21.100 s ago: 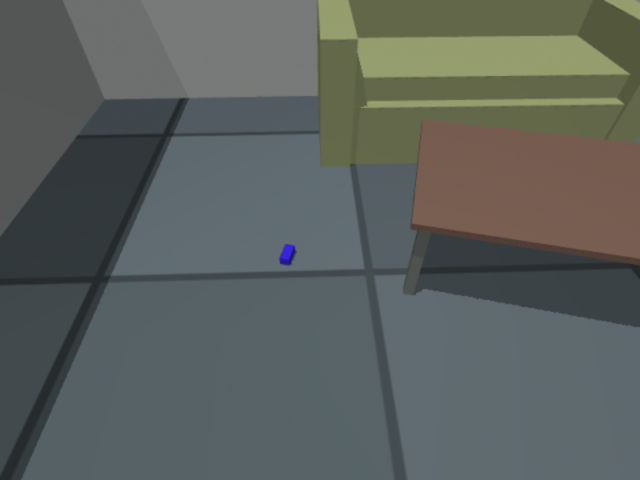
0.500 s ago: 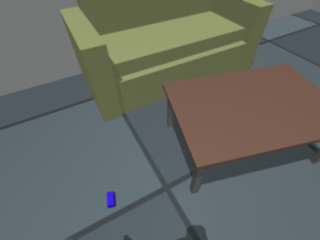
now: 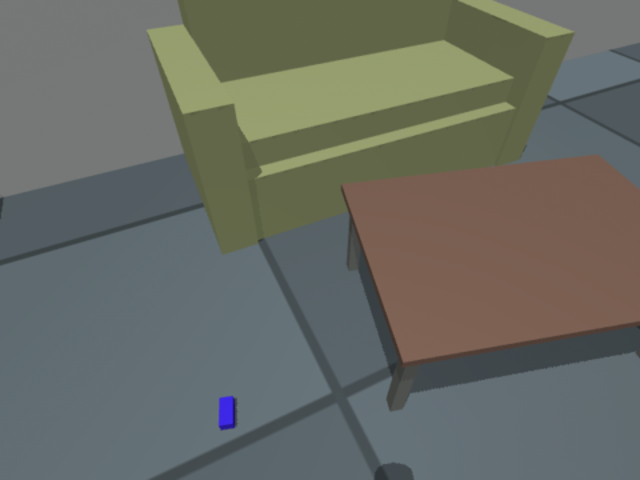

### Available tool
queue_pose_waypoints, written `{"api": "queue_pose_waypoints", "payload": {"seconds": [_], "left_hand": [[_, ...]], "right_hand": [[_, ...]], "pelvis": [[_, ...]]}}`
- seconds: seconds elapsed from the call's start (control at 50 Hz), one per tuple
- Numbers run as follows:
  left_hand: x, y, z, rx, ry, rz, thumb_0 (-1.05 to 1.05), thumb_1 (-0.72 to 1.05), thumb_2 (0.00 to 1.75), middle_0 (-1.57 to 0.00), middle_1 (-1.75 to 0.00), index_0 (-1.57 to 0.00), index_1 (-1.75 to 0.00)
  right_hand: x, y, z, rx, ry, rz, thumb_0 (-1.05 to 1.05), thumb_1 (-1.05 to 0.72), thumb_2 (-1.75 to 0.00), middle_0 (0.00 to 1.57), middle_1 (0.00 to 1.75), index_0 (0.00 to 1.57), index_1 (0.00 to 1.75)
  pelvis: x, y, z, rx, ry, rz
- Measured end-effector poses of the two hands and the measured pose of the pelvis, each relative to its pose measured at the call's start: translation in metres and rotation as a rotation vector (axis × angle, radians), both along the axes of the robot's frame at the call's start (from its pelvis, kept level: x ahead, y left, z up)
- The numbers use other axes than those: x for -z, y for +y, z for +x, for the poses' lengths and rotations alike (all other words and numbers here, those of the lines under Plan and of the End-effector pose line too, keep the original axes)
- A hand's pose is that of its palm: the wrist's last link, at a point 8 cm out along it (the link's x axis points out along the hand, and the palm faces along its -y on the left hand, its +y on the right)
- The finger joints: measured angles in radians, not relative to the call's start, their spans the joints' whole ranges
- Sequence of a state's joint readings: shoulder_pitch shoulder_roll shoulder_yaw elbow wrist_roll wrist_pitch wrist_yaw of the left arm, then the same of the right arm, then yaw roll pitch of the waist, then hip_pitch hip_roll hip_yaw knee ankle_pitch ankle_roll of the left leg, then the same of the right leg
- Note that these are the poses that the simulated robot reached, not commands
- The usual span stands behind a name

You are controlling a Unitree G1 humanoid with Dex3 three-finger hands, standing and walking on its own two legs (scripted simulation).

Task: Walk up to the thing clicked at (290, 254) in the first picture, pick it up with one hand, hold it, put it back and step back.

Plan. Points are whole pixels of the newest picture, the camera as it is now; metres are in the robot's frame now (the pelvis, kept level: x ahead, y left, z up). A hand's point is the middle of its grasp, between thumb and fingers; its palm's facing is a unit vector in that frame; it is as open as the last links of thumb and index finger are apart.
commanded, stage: walk up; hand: left
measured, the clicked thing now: (227, 412) +0.50 +0.31 -0.76
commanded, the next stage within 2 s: none
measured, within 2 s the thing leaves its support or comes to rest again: neither
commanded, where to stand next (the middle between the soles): +0.04 +0.01 m, yaw +0 degrees
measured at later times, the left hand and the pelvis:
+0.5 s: hand out of the picture +0.10 +0.24 -0.15, palm faces +0.02 -0.95 -0.32, open 7.4 cm; pelvis +0.01 -0.01 +0.00, yaw +0 degrees
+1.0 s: hand out of the picture +0.09 +0.24 -0.15, palm faces +0.02 -0.95 -0.32, open 7.4 cm; pelvis +0.00 -0.01 +0.00, yaw +0 degrees
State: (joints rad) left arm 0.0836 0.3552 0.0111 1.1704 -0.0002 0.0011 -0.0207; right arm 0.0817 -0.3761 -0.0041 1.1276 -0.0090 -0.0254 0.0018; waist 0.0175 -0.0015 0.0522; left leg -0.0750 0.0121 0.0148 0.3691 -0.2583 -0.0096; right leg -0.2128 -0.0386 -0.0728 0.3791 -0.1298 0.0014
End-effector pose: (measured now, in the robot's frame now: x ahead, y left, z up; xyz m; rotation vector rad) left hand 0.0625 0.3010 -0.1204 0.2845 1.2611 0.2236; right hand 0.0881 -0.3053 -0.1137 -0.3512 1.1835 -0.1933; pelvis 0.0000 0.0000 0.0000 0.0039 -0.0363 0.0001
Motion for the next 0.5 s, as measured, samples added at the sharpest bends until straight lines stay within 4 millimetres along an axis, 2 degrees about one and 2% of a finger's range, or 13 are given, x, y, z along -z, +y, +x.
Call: {"api": "queue_pose_waypoints", "payload": {"seconds": [0.2,0.5], "left_hand": [[-0.003,-0.012,0.012,-0.007,-0.020,-0.005,0.01,0.90,0.89,-0.20,-0.30,-0.20,-0.30],[-0.006,-0.019,0.031,0.014,-0.061,-0.007,0.01,0.90,0.89,-0.20,-0.30,-0.20,-0.30]], "right_hand": [[0.004,0.004,0.012,-0.006,0.006,0.029,0.01,-0.90,-0.89,0.20,0.30,0.21,0.30],[0.005,-0.004,-0.006,0.020,0.038,0.021,0.01,-0.90,-0.89,0.20,0.30,0.21,0.30]], "pelvis": [[-0.002,-0.006,0.007,-0.010,0.005,-0.001],[-0.002,-0.011,0.008,-0.008,0.002,-0.002]]}}
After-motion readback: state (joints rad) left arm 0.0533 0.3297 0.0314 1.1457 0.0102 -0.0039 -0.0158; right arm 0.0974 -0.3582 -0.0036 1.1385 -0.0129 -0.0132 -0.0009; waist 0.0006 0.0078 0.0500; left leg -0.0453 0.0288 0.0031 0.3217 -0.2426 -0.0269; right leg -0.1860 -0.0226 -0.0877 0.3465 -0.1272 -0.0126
